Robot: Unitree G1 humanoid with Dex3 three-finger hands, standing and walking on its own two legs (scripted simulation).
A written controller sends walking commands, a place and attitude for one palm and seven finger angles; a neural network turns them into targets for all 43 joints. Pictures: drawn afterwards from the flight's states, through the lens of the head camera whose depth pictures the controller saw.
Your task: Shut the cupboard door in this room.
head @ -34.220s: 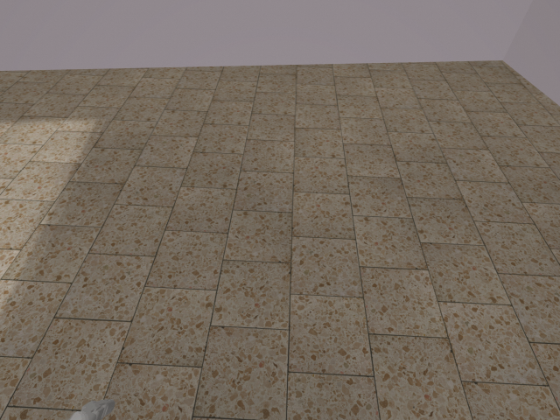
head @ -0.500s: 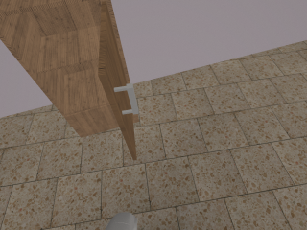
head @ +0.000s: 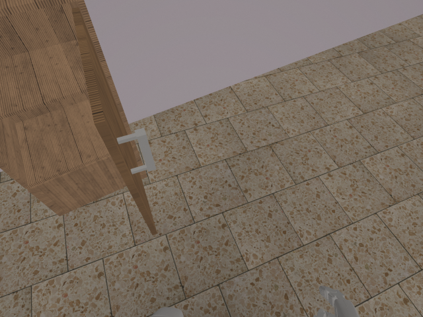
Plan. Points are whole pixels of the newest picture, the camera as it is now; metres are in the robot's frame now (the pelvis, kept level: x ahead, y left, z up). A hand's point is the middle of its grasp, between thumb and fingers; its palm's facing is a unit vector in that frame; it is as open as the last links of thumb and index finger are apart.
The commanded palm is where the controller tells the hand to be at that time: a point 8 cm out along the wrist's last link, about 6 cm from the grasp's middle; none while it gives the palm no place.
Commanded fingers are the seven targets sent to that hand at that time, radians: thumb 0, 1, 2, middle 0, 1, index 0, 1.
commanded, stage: walk around to get in front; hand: left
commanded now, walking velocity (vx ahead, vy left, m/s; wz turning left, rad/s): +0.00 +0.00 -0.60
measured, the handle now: (137, 153) +0.44 +0.23 -0.03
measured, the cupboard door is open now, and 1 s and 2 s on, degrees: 82 82 82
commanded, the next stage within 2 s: none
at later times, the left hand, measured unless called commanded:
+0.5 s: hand (154, 276) +0.20 +0.15 -0.17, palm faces -0.36 -0.90 -0.24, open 7.4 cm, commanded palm none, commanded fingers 0.00 0.90 0.90 -0.20 -0.30 -0.20 -0.30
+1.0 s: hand (159, 281) +0.19 +0.14 -0.18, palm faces -0.48 -0.85 -0.22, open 7.4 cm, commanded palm none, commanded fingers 0.00 0.90 0.90 -0.20 -0.30 -0.20 -0.30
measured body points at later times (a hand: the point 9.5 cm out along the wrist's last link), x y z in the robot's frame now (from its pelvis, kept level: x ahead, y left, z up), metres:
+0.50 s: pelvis +0.01 +0.00 -0.01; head +0.06 -0.02 +0.43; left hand +0.22 +0.20 -0.15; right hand -0.07 -0.25 -0.16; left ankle -0.01 +0.14 -0.74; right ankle -0.03 -0.11 -0.74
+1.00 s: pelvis +0.07 -0.03 -0.01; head +0.11 -0.03 +0.44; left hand +0.22 +0.19 -0.16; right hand +0.04 -0.31 -0.13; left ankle +0.15 +0.07 -0.74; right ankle -0.03 -0.11 -0.74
